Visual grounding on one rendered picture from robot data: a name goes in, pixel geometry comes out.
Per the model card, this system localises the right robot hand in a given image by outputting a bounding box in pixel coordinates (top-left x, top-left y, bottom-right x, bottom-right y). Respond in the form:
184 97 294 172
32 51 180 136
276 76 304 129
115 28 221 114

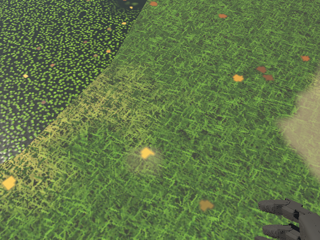
254 198 320 240

